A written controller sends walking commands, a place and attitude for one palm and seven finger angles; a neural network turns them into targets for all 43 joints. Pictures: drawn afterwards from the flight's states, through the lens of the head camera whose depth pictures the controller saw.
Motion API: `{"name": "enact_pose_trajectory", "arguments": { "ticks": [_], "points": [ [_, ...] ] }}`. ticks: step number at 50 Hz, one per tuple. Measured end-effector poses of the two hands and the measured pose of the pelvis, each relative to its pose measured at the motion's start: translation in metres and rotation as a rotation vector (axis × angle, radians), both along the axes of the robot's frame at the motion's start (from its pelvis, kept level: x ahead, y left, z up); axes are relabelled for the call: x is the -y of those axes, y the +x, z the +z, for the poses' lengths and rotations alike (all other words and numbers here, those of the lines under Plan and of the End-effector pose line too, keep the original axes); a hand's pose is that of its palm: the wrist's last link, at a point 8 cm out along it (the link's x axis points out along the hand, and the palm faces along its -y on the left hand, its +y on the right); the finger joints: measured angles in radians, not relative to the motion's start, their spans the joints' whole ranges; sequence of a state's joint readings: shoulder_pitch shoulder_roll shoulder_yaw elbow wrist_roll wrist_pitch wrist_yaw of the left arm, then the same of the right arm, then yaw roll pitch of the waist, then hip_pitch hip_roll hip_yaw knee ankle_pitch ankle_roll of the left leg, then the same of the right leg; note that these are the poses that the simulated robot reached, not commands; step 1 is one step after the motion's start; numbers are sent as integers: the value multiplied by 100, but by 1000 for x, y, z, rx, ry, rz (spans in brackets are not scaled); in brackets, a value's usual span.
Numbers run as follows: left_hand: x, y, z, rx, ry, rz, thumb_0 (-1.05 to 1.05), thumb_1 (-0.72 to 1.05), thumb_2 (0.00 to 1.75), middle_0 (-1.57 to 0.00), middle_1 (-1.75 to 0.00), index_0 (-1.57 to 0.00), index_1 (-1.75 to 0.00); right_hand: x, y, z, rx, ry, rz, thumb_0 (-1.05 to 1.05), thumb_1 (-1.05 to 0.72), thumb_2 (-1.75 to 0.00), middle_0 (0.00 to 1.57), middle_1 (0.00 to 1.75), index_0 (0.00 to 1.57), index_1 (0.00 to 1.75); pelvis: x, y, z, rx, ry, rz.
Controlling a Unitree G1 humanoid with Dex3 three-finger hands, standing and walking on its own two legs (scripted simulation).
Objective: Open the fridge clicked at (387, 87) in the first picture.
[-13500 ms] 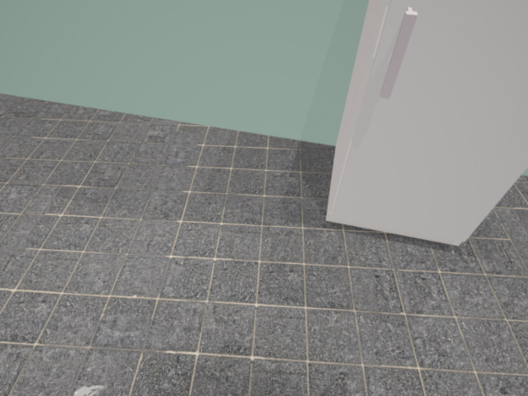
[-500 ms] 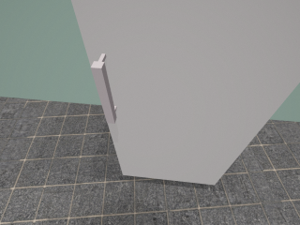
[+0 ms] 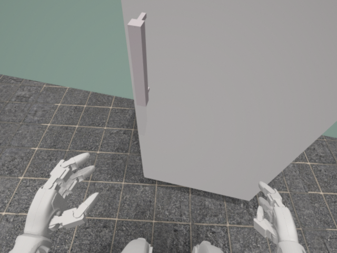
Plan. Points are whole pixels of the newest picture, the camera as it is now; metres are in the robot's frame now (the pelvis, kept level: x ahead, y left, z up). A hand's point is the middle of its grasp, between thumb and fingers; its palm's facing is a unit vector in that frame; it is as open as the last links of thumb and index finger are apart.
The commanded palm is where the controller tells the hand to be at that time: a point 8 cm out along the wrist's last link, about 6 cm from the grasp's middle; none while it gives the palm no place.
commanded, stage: raise the hand to about handle height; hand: left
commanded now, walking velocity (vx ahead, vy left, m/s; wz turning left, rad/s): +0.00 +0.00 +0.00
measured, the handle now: (142, 64) +0.51 +0.13 +0.16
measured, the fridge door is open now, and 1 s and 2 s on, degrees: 0 0 0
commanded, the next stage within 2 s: move the hooked fingers beside the handle in 1.56 s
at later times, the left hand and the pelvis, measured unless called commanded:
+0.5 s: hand (61, 163) +0.25 +0.24 +0.11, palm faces -0.05 -1.00 -0.07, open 12.3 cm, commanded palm +0.22 +0.30 +0.13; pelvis +0.02 +0.02 +0.03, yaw -1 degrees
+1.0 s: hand (35, 121) +0.29 +0.28 +0.18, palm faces -0.03 -1.00 -0.07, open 14.0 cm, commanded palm +0.27 +0.33 +0.19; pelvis +0.02 +0.02 +0.05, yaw -1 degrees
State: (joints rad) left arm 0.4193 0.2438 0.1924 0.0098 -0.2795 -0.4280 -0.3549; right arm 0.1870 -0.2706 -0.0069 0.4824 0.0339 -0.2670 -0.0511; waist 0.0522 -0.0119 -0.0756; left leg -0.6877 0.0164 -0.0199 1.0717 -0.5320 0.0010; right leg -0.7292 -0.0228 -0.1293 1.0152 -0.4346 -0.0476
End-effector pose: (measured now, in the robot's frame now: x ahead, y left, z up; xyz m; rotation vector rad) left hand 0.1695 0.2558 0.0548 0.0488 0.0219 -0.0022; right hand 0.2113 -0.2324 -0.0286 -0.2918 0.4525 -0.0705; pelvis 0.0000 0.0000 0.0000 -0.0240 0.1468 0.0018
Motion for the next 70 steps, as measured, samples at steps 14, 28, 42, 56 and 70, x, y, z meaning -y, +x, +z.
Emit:
{"name": "enact_pose_trajectory", "arguments": {
  "ticks": [14, 28, 42, 56, 70],
  "points": [
    [-26, 53, 41, -42, 15, -62, 1, 14, 58, -26, -79, -25, -79, -20, -74, -25, -201, 96, -110, 2, -90, -90, 20, 30, 20, 31, -14, 8, 24, 14, 4, -24],
    [-50, 65, 70, 17, 23, -44, 0, -18, 44, -28, -100, -27, -100, -3, -33, 14, -76, -1, -92, 2, -90, -90, 20, 30, 20, 30, -21, 19, 36, 64, -4, -16],
    [-74, 88, 110, 36, 19, -31, -1, -46, 32, -30, -117, -29, -117, -31, -12, 25, -52, 59, -24, 1, -90, -90, 20, 30, 20, 30, -20, 25, 49, 112, -3, -13],
    [-88, 114, 142, 53, 26, -28, -1, -50, 30, -30, -120, -30, -120, -12, -35, 18, -140, 44, -77, 1, -90, -90, 20, 30, 20, 30, -15, 25, 57, 132, 4, -17],
    [-74, 113, 133, 43, 3, -31, -1, -50, 30, -30, -120, -30, -120, 1, -37, 23, -126, 36, -102, 1, -90, -90, 20, 30, 20, 30, -11, 26, 59, 133, 10, -29]
  ]
}}
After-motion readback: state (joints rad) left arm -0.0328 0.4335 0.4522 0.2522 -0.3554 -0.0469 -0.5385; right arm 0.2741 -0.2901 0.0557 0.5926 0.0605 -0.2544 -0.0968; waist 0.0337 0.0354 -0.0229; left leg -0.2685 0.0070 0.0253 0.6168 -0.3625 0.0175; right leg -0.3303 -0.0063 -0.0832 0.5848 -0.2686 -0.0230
